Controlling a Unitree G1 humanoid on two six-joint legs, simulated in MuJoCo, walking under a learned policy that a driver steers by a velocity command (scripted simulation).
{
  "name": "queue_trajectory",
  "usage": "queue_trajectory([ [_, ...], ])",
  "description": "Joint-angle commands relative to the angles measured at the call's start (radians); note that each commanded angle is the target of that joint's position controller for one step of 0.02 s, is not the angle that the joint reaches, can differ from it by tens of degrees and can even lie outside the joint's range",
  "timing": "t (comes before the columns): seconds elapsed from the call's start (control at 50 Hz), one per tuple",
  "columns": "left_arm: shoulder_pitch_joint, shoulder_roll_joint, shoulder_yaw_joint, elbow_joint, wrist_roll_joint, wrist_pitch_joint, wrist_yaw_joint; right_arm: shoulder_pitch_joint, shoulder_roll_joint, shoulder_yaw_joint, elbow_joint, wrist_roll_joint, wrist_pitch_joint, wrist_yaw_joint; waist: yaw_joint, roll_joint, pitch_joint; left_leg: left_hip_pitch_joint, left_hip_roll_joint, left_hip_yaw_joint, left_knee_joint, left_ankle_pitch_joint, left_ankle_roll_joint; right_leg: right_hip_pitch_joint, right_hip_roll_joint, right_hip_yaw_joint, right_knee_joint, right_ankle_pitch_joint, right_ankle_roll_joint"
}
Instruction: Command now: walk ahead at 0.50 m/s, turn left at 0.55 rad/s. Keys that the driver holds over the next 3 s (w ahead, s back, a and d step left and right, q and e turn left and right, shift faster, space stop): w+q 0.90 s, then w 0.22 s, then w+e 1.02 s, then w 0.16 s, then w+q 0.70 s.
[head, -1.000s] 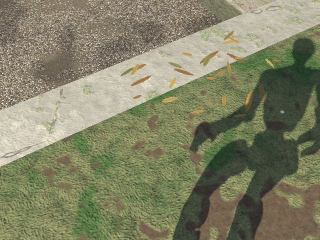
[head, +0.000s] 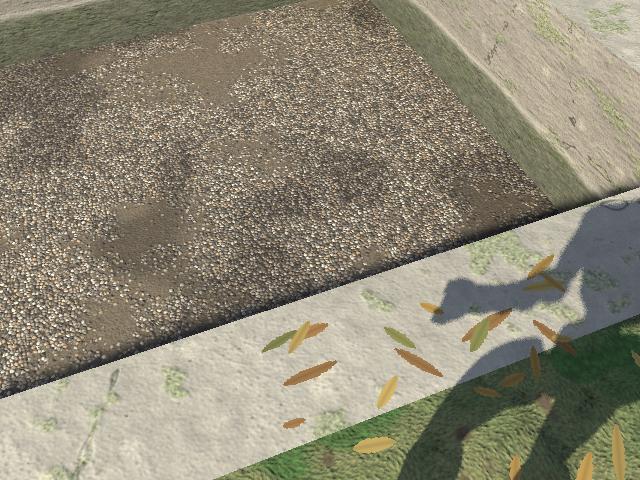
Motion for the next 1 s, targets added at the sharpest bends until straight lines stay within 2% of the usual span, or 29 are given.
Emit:
queue_trajectory([
  [0.02,0.046,0.097,0.030,-0.014,0.003,-0.009,0.000,-0.041,-0.054,-0.019,-0.105,0.000,-0.003,0.014,0.035,-0.160,0.016,-0.266,0.117,-0.032,0.008,0.078,-0.016,0.179,-0.283,0.259,-0.256,0.044,-0.169],
  [0.08,0.049,0.139,0.045,0.014,-0.001,-0.018,0.001,-0.094,-0.031,-0.010,-0.138,-0.007,0.001,0.022,0.031,-0.125,0.027,-0.294,0.130,-0.023,-0.094,0.173,-0.035,0.167,-0.294,0.153,-0.295,0.169,-0.193],
  [0.18,0.080,0.177,0.053,0.052,-0.013,-0.004,0.007,-0.227,-0.012,0.002,-0.169,-0.005,-0.018,0.049,0.075,-0.090,0.036,-0.233,0.104,0.040,-0.375,0.436,-0.012,0.198,-0.261,-0.029,-0.280,0.266,-0.146],
  [0.26,0.147,0.224,0.066,0.095,-0.032,0.018,0.009,-0.325,-0.022,0.001,-0.225,-0.004,-0.015,0.070,0.092,-0.094,0.062,-0.216,0.077,0.085,-0.485,0.375,0.033,0.292,-0.301,-0.083,-0.228,0.339,-0.116],
  [0.3,0.151,0.247,0.071,0.099,-0.045,0.034,0.014,-0.295,-0.048,-0.013,-0.232,-0.010,-0.008,0.073,0.062,-0.111,0.026,-0.132,0.021,0.141,-0.503,0.259,0.070,0.333,-0.308,-0.121,-0.110,0.618,-0.100],
  [0.32,0.145,0.259,0.072,0.098,-0.046,0.042,0.018,-0.217,-0.078,-0.030,-0.220,-0.013,-0.003,0.069,0.011,-0.131,-0.026,-0.020,-0.021,0.171,-0.505,0.217,0.094,0.329,-0.298,-0.148,0.024,0.789,-0.087],
  [0.34,0.126,0.246,0.065,0.091,-0.045,0.050,0.026,-0.057,-0.121,-0.059,-0.179,-0.010,-0.001,0.061,-0.080,-0.108,-0.111,0.205,-0.066,0.192,-0.551,0.288,0.128,0.251,-0.266,-0.182,0.236,0.831,-0.055],
  [0.36,0.143,0.205,0.049,0.073,-0.019,0.047,0.033,0.107,-0.202,-0.095,-0.142,-0.002,0.004,0.038,-0.140,-0.012,-0.200,0.497,0.034,0.015,-0.578,0.397,0.189,0.016,-0.214,-0.192,0.542,0.536,0.003],
  [0.38,0.275,0.069,0.001,0.019,0.027,0.024,0.019,0.039,-0.311,-0.096,-0.170,0.001,-0.005,0.033,0.005,0.238,-0.324,0.806,0.309,-0.554,-0.667,0.358,0.392,-0.385,-0.011,-0.083,0.922,-0.428,0.068],
  [0.4,0.187,0.178,0.017,0.014,-0.010,-0.008,0.011,0.087,-0.231,-0.078,-0.190,-0.010,-0.012,0.040,-0.092,0.112,-0.465,0.829,0.359,-0.715,-0.791,0.242,0.428,-0.462,-0.014,0.116,1.025,-0.421,0.056],
  [0.42,0.125,0.211,0.030,0.000,-0.041,-0.015,0.013,0.061,-0.171,-0.060,-0.171,-0.020,-0.015,0.041,-0.091,0.058,-0.316,0.732,0.330,-0.572,-0.797,0.268,0.377,-0.526,-0.065,0.116,0.992,-0.344,0.037],
  [0.44,0.087,0.185,0.019,-0.011,-0.030,-0.016,0.026,0.022,-0.137,-0.049,-0.164,-0.014,-0.016,0.036,-0.058,0.001,-0.196,0.588,0.273,-0.464,-0.792,0.312,0.337,-0.527,-0.097,0.100,0.926,-0.278,0.036],
  [0.46,0.068,0.188,0.024,-0.014,-0.012,-0.017,0.038,-0.045,-0.107,-0.037,-0.180,-0.022,-0.013,0.029,-0.020,-0.025,-0.131,0.443,0.230,-0.372,-0.789,0.400,0.306,-0.475,-0.123,0.102,0.848,-0.224,0.035],
  [0.48,0.080,0.191,0.030,-0.013,-0.012,-0.006,0.041,-0.086,-0.086,-0.028,-0.201,-0.040,-0.011,0.024,0.019,-0.016,-0.105,0.330,0.199,-0.318,-0.806,0.470,0.297,-0.400,-0.139,0.109,0.807,-0.192,0.036],
  [0.5,0.096,0.181,0.030,-0.011,-0.010,0.008,0.040,-0.107,-0.084,-0.028,-0.211,-0.048,-0.010,0.020,0.042,-0.004,-0.093,0.263,0.180,-0.296,-0.827,0.486,0.298,-0.360,-0.138,0.104,0.771,-0.167,0.043],
  [0.54,0.101,0.146,0.021,-0.010,0.004,0.025,0.040,-0.097,-0.093,-0.034,-0.204,-0.042,-0.013,0.008,0.055,-0.005,-0.081,0.178,0.157,-0.252,-0.839,0.540,0.310,-0.324,-0.127,0.077,0.681,-0.118,0.070],
  [0.6,0.013,0.096,0.000,-0.038,0.015,0.033,0.038,-0.050,-0.100,-0.038,-0.179,-0.028,-0.010,-0.013,0.036,0.010,-0.046,0.114,0.099,-0.199,-0.807,0.530,0.276,-0.293,-0.093,0.059,0.462,0.047,0.086],
  [0.62,-0.017,0.086,-0.010,-0.038,0.018,0.042,0.032,-0.007,-0.093,-0.038,-0.162,-0.018,0.005,-0.019,0.017,0.025,-0.041,0.117,0.084,-0.200,-0.776,0.514,0.261,-0.289,-0.079,0.057,0.391,0.112,0.071],
  [0.72,-0.114,0.102,-0.005,-0.068,0.007,0.024,0.005,0.030,-0.096,-0.039,-0.167,-0.014,0.032,-0.024,-0.014,0.034,-0.029,0.107,0.100,-0.320,-0.694,0.342,0.232,-0.180,-0.024,0.076,0.216,0.164,0.030],
  [0.76,-0.101,0.115,0.006,-0.077,0.000,0.016,0.004,0.036,-0.089,-0.035,-0.167,-0.005,0.040,-0.029,0.000,0.057,-0.032,0.126,0.100,-0.385,-0.660,0.268,0.220,-0.105,-0.010,0.074,0.167,0.109,0.014],
  [0.78,-0.048,0.113,0.011,-0.069,0.003,0.008,0.002,0.029,-0.077,-0.029,-0.162,0.005,0.043,-0.029,0.034,0.081,-0.033,0.140,0.081,-0.393,-0.606,0.245,0.206,-0.054,-0.018,0.067,0.114,0.126,-0.004],
  [0.8,0.019,0.135,0.023,-0.055,0.013,0.002,0.000,0.030,-0.052,-0.022,-0.167,0.009,0.040,-0.032,0.059,0.059,-0.068,0.118,0.043,-0.370,-0.533,0.204,0.170,0.060,-0.057,0.093,0.072,0.174,-0.036],
  [0.82,0.134,0.191,0.043,-0.037,0.026,0.001,-0.001,0.084,0.008,-0.005,-0.173,0.001,0.038,-0.030,0.077,-0.082,-0.151,-0.025,-0.062,-0.280,-0.276,0.058,0.106,0.286,-0.210,0.248,0.079,0.245,-0.116],
  [0.84,0.235,0.241,0.064,-0.001,0.011,0.020,-0.007,0.175,0.026,0.006,-0.188,0.036,0.039,-0.032,0.073,-0.401,-0.268,-0.260,-0.157,-0.145,0.043,-0.289,0.038,0.489,-0.434,0.656,-0.025,-0.016,-0.285],
  [0.86,0.181,0.178,0.049,-0.036,-0.015,0.028,-0.011,0.138,-0.059,-0.012,-0.193,0.029,0.038,-0.036,0.070,-0.310,-0.198,-0.386,-0.077,-0.128,0.188,-0.235,0.009,0.436,-0.449,0.771,-0.098,-0.281,-0.269],
  [0.88,0.181,0.142,0.032,-0.041,0.022,0.047,0.010,-0.055,-0.161,-0.045,-0.216,-0.084,0.042,-0.033,0.115,-0.077,-0.133,-0.402,-0.064,-0.052,0.199,-0.112,0.031,0.330,-0.408,0.628,-0.091,-0.343,-0.218],
  [0.9,0.163,0.133,0.029,-0.034,0.040,0.055,0.020,-0.100,-0.113,-0.038,-0.241,-0.084,0.042,-0.022,0.098,-0.078,-0.071,-0.398,-0.049,-0.051,0.203,-0.061,0.034,0.251,-0.376,0.519,-0.098,-0.264,-0.200],
  [0.94,0.155,0.121,0.021,-0.015,0.041,0.056,0.031,-0.081,-0.027,-0.015,-0.244,-0.069,0.061,0.005,0.055,-0.160,-0.034,-0.300,-0.034,-0.068,0.151,-0.030,0.028,0.089,-0.316,0.375,-0.118,-0.159,-0.169],
  [1.0,0.167,0.113,0.015,0.024,0.031,0.039,0.025,-0.018,-0.001,-0.005,-0.212,-0.058,0.077,0.011,-0.006,-0.184,-0.033,-0.213,-0.054,-0.059,0.059,0.056,0.026,-0.010,-0.287,0.256,-0.113,-0.015,-0.170],
])
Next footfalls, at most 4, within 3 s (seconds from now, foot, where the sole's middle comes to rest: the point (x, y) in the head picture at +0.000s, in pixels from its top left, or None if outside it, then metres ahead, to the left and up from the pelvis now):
0.36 left None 0.34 0.17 -0.77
0.80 right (308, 427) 0.61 0.06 -0.77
1.18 left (185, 465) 0.54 0.32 -0.77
1.58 right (251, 402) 0.67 0.19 -0.77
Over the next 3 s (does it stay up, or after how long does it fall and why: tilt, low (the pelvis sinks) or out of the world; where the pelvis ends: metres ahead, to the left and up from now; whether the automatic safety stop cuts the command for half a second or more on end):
stays up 0.65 0.23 -0.03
